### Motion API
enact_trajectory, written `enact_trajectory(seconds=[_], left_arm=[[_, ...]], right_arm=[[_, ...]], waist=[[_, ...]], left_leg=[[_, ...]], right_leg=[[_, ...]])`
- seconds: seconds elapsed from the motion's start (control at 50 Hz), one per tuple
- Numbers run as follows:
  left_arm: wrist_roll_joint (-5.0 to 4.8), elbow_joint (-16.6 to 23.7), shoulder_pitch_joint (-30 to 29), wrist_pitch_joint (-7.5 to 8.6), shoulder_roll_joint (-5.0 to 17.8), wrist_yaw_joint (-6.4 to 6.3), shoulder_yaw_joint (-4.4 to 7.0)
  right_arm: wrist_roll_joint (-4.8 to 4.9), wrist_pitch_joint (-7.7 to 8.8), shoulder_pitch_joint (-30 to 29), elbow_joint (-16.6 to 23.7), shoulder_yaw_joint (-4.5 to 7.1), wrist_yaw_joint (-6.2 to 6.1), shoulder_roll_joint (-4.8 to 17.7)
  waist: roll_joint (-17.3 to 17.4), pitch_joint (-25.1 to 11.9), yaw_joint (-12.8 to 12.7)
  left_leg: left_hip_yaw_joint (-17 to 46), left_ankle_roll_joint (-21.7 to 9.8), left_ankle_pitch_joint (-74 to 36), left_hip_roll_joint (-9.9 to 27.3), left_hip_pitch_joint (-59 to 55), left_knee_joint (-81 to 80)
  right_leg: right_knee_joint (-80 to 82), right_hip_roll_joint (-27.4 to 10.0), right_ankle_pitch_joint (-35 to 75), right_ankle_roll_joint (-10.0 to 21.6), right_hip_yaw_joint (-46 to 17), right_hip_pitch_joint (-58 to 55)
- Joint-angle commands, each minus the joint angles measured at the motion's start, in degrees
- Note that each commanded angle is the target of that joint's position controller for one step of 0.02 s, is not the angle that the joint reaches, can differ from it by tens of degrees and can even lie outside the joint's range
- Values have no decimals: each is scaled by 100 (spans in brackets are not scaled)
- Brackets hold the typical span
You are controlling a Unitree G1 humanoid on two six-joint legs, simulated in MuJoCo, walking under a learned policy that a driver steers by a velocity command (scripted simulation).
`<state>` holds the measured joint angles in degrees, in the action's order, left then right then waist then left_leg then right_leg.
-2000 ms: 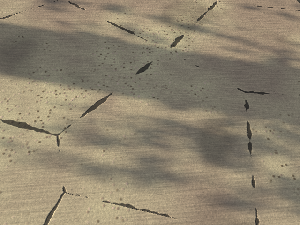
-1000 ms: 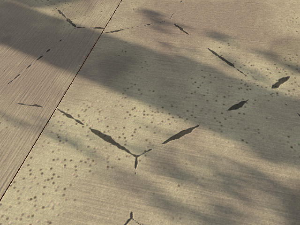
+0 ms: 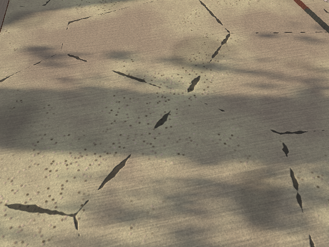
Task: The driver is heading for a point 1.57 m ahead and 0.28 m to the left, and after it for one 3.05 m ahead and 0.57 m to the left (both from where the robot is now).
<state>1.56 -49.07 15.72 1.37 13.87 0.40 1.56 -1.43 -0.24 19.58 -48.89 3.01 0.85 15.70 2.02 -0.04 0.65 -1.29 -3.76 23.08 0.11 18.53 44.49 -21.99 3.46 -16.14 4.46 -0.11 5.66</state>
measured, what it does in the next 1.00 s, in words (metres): walks ahead: left foot, then right foot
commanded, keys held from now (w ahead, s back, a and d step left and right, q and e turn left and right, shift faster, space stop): w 1.00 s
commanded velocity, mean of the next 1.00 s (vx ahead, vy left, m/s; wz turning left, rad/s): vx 0.47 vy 0.00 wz -0.02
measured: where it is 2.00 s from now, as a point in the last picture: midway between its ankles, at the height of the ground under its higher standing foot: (165, 145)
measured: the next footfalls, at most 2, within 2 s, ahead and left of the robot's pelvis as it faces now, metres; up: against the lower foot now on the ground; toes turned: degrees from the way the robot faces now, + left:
left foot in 0.36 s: +0.33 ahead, +0.12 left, +0.00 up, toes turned +4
right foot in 0.90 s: +0.64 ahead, -0.05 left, +0.00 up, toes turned -4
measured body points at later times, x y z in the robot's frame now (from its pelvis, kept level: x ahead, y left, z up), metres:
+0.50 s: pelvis +0.24 +0.05 -0.01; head +0.27 +0.06 +0.44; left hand +0.26 +0.31 -0.15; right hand +0.34 -0.21 -0.13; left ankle +0.29 +0.12 -0.74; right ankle +0.14 -0.08 -0.65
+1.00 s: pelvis +0.53 +0.02 -0.01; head +0.56 +0.00 +0.44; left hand +0.67 +0.27 -0.13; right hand +0.51 -0.24 -0.16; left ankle +0.38 +0.13 -0.65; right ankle +0.60 -0.05 -0.74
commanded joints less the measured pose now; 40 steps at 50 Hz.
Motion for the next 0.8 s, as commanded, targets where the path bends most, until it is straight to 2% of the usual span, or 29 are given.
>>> enact_trajectory(seconds=[0.02,0.06,0.1,0.16,0.2,0.26,0.3,0.32,0.34,0.36,0.38,0.4,0.42,0.44,0.46,0.48,0.5,0.54,0.58,0.62,0.68,0.76,0.8], left_arm=[[-43,92,283,175,855,-31,194],[-54,-2,414,277,726,-28,152],[-92,-166,674,324,715,-9,149],[-81,-343,899,338,686,-3,125],[-70,-446,1024,353,750,-20,127],[-68,-593,1116,363,891,-67,142],[-56,-633,967,365,979,-99,148],[-31,-659,920,351,1045,-108,165],[-32,-675,868,318,1069,-109,171],[-51,-616,922,322,953,-99,124],[-236,-445,1590,327,186,-25,-39],[-84,-520,1253,346,765,-29,116],[-77,-350,809,347,824,-10,167],[-65,-309,543,383,741,29,126],[-50,-324,493,352,593,54,113],[31,-351,592,273,518,79,93],[63,-421,675,198,424,115,75],[65,-367,516,121,345,159,62],[68,-195,4,84,352,180,58],[68,-13,-528,82,349,189,49],[28,204,-1198,121,215,208,-17],[0,411,-1819,145,222,190,-47],[5,491,-1929,170,288,172,-24]], right_arm=[[0,234,-738,573,160,118,702],[-98,210,-714,464,138,178,582],[-103,189,-976,555,98,199,436],[-72,173,-1623,785,20,225,298],[-49,170,-1976,917,-34,242,224],[-40,173,-2157,1015,-48,213,263],[-34,192,-1765,911,-3,137,354],[-28,215,-1242,745,57,76,471],[-39,264,-313,426,127,10,583],[-146,324,626,173,229,-76,895],[-258,341,1108,101,394,-102,1612],[-3,305,821,80,333,-32,1319],[45,309,79,147,271,-25,1098],[39,351,-327,208,169,2,683],[34,397,-478,165,109,-1,508],[49,437,-521,75,57,-12,365],[39,487,-465,16,34,-8,312],[72,578,-211,-150,45,1,356],[85,607,-3,-284,54,-1,407],[102,604,220,-404,32,-5,364],[116,610,447,-537,9,-14,357],[76,593,847,-745,-4,-70,402],[36,561,912,-830,1,-113,437]], waist=[[-856,938,-190],[-780,674,-155],[-718,646,-181],[-756,787,-298],[-792,838,-368],[-763,855,-336],[-777,627,-81],[-783,289,163],[-630,-233,576],[-342,-835,913],[1192,-1759,621],[725,-1685,621],[493,-646,283],[68,-183,183],[87,84,10],[195,192,-160],[201,173,-217],[144,246,-261],[91,444,-208],[40,578,-103],[45,619,52],[89,631,253],[103,636,234]], left_leg=[[258,34,-478,367,2546,898],[76,160,-900,376,2370,1158],[-45,276,-1169,407,2474,1135],[-224,387,-1554,386,2361,491],[-299,337,-1767,328,2040,-118],[-390,85,-1746,188,1557,-782],[-457,-136,-1483,-37,830,-1037],[-495,-239,-1285,-227,182,-1135],[-563,-364,-1358,-390,-940,-1497],[173,-560,-877,312,-2439,-1608],[3168,-1247,453,2191,-3974,-2146],[4465,-1297,644,2275,-3410,-3077],[3421,-1183,725,2109,-2560,-3077],[2700,-1094,197,1870,-1793,-3246],[2118,-924,-304,1574,-1288,-3399],[1699,-810,-751,1358,-882,-3516],[1442,-812,-1133,1272,-730,-3582],[1130,-885,-1610,1196,-686,-3742],[915,-914,-1681,1138,-796,-3944],[720,-895,-1967,1039,-999,-4012],[397,-778,-2590,882,-1156,-3930],[333,-744,-3335,1039,-1805,-3733],[363,-729,-3842,1198,-2263,-3507]], right_leg=[[1826,-1738,-1322,763,-2161,-933],[1730,-1456,108,703,-1484,-938],[1658,-1381,1078,731,-1128,-892],[1630,-1278,1889,727,-788,-631],[1600,-1302,2299,686,-661,-536],[1503,-1519,2927,616,-619,-745],[945,-1575,4338,471,-477,-905],[239,-1541,5245,380,-385,-973],[-899,-1356,5496,278,-193,-763],[-2415,-1101,4101,203,-55,268],[-4763,-97,266,-79,233,2173],[-5399,87,-1074,52,-553,2639],[-5519,-304,-633,121,-530,2973],[-5190,-557,-199,148,-443,2873],[-4831,-746,-38,145,-373,2656],[-4581,-855,26,86,-336,2369],[-4502,-863,80,39,-272,2195],[-4271,-927,251,-54,-148,2365],[-3868,-1040,655,-173,-31,2855],[-3301,-1085,1072,-286,78,3223],[-2212,-953,1664,-353,278,3083],[-1404,-750,1820,-251,436,2949],[-1177,-676,1516,-122,412,2952]])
